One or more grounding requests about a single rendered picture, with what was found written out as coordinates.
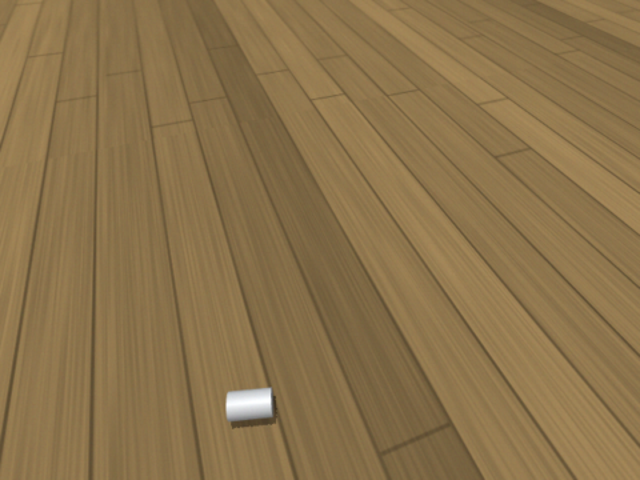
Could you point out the can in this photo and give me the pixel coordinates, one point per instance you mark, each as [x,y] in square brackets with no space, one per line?
[249,404]

